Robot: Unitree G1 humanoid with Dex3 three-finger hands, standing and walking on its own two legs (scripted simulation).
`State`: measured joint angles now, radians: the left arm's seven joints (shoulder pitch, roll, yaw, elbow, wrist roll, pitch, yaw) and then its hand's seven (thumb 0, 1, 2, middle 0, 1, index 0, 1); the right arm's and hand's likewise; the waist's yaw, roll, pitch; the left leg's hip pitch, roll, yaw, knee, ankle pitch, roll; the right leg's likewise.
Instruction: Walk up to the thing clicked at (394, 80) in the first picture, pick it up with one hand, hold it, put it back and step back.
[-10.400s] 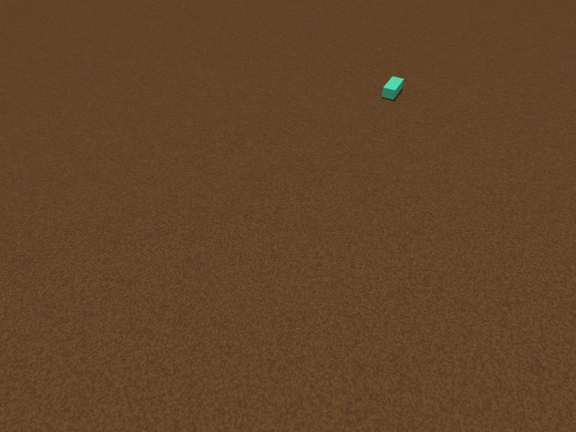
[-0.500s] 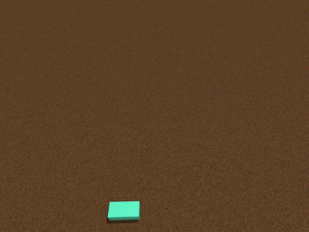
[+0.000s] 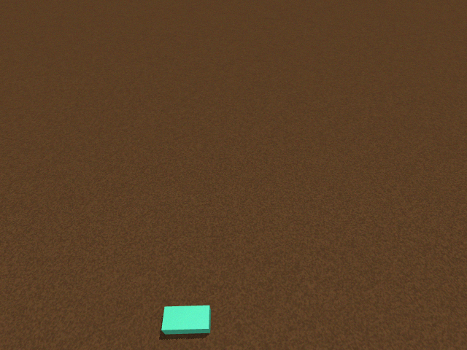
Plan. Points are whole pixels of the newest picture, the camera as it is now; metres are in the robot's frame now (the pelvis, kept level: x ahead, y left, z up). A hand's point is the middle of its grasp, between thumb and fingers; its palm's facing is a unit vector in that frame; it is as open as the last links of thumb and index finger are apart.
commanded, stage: stand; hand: left
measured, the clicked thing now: (187, 319) +0.37 +0.23 -0.75
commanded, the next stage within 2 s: walk up in 0.32 s
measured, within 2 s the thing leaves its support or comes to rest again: neither
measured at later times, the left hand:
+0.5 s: hand out of the picture +0.05 +0.30 -0.16, palm faces +0.00 -0.91 -0.42, open 7.4 cm
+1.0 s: hand out of the picture +0.13 +0.33 -0.16, palm faces -0.04 -0.94 -0.33, open 7.4 cm
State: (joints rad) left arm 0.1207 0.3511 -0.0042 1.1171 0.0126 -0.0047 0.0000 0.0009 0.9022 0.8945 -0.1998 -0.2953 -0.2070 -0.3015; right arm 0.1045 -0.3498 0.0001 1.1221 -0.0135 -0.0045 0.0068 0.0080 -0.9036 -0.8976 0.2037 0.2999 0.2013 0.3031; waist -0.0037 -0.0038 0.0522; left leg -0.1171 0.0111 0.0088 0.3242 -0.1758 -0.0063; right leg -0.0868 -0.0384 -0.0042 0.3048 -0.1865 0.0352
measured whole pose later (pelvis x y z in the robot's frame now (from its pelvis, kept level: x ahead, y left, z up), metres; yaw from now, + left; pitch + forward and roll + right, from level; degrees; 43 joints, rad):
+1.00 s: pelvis +0.04 +0.08 -0.01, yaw -1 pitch -2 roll +0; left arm 0.11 0.35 0.00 1.05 0.00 0.02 -0.01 0.00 0.90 0.89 -0.20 -0.30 -0.21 -0.30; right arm 0.11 -0.32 -0.01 1.02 0.00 -0.01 0.00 0.01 -0.90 -0.90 0.21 0.30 0.20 0.30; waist 0.01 -0.01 0.09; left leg -0.12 -0.02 0.04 0.41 -0.26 0.02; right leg -0.16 -0.01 0.03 0.44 -0.24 0.01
